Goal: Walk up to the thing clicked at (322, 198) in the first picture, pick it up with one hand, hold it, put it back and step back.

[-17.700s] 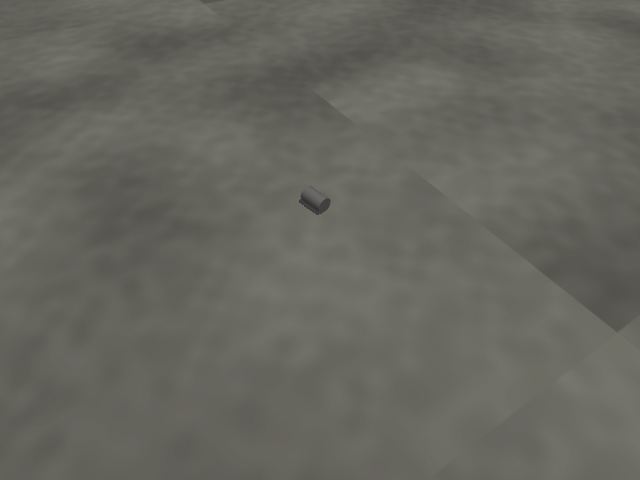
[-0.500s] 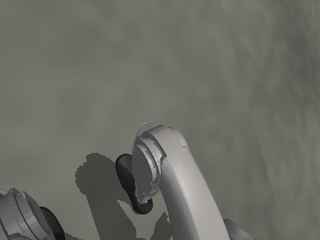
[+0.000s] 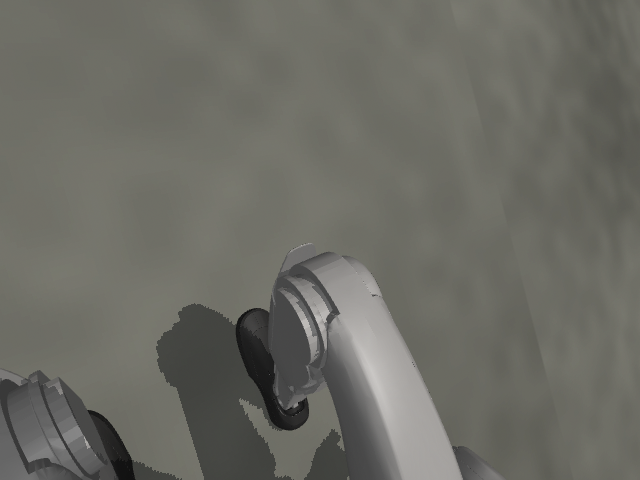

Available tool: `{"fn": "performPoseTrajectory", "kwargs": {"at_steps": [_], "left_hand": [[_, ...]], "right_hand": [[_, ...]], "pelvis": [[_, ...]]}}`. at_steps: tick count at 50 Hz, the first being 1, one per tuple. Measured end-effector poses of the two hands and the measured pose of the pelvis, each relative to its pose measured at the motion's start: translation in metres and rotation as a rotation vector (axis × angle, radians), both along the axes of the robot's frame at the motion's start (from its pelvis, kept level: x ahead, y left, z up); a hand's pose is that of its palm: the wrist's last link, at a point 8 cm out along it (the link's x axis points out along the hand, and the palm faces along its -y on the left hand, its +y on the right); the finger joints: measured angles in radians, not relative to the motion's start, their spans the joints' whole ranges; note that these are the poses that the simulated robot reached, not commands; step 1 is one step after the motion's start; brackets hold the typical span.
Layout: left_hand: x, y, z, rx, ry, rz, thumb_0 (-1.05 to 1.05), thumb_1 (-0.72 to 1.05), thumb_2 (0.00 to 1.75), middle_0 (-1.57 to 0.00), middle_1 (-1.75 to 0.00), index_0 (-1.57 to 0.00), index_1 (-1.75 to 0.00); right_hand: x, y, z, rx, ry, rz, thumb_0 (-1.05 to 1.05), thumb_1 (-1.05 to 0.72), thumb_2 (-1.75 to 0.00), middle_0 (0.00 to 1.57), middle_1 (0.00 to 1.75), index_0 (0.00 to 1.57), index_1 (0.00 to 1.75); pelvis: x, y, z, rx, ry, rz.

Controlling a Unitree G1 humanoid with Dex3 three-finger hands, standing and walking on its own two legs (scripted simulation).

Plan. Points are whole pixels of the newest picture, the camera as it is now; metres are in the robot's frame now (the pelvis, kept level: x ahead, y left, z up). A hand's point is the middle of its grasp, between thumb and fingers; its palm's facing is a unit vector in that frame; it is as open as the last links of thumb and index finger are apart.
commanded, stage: settle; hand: left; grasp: from above
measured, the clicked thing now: out of the picture +0.49 +0.33 -0.27
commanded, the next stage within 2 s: lift in 0.60 s
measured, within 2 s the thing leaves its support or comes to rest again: leaves its support in 0.06 s
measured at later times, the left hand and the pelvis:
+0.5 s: hand out of the picture +0.47 +0.34 -0.16, palm faces -0.42 -0.14 -0.90, open 10.2 cm; pelvis +0.00 -0.01 +0.01, yaw +5 degrees
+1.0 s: hand out of the picture +0.44 +0.34 -0.09, palm faces -0.44 -0.15 -0.89, open 10.2 cm; pelvis +0.00 -0.01 +0.04, yaw +7 degrees
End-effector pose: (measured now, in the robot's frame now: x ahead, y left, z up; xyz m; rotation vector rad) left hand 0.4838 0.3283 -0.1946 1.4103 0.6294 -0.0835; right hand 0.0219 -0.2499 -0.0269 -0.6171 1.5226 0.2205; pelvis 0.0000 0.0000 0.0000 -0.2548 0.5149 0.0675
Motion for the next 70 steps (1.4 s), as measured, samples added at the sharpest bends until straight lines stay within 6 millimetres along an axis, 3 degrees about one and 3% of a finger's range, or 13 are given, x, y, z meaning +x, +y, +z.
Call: {"fn": "performPoseTrajectory", "kwargs": {"at_steps": [7,23,38,46,52,61,70], "left_hand": [[0.001,0.007,0.015,0.015,-0.032,-0.003,0.02,0.01,0.43,-0.65,-0.55,-0.68,-0.52],[-0.009,0.013,0.082,0.038,-0.004,-0.026,0.02,0.0,0.42,-0.67,-0.53,-0.71,-0.49],[-0.011,0.008,0.12,0.04,-0.011,-0.054,0.02,-0.01,0.42,-0.69,-0.51,-0.72,-0.48],[-0.022,0.01,0.142,0.028,0.006,-0.041,0.02,0.0,0.4,-0.69,-0.5,-0.72,-0.47],[-0.04,0.014,0.167,0.023,0.018,-0.045,0.02,0.01,0.38,-0.69,-0.49,-0.72,-0.46],[-0.071,0.018,0.221,0.023,0.008,-0.047,0.02,0.03,0.36,-0.69,-0.48,-0.72,-0.45],[-0.101,0.009,0.285,0.007,-0.003,-0.048,0.02,0.04,0.34,-0.69,-0.47,-0.73,-0.43]], "right_hand": [[0.009,-0.008,-0.003,0.0,-0.006,-0.014,0.0,-0.91,-0.9,0.21,0.3,0.2,0.3],[0.05,-0.017,-0.03,0.059,-0.114,-0.063,0.0,-0.91,-0.9,0.2,0.3,0.2,0.29],[0.036,-0.021,-0.032,0.023,-0.113,-0.143,0.0,-0.91,-0.9,0.21,0.3,0.2,0.3],[0.027,-0.024,-0.021,0.0,-0.106,-0.204,0.0,-0.91,-0.9,0.21,0.3,0.2,0.3],[0.033,-0.027,-0.009,-0.017,-0.132,-0.237,0.0,-0.91,-0.9,0.21,0.3,0.2,0.3],[0.068,-0.027,0.017,-0.005,-0.228,-0.233,0.0,-0.91,-0.9,0.21,0.3,0.2,0.3],[0.113,-0.013,0.057,0.051,-0.355,-0.224,0.0,-0.9,-0.9,0.21,0.3,0.2,0.3]], "pelvis": [[0.003,-0.002,0.0,0.009,0.021,0.006],[0.004,-0.006,0.01,0.055,0.065,0.038],[-0.001,-0.009,0.019,0.082,0.067,0.052],[-0.003,-0.008,0.032,0.089,0.082,0.06],[-0.005,-0.008,0.049,0.098,0.095,0.07],[-0.007,-0.008,0.084,0.116,0.099,0.083],[-0.004,-0.007,0.135,0.136,0.08,0.096]]}}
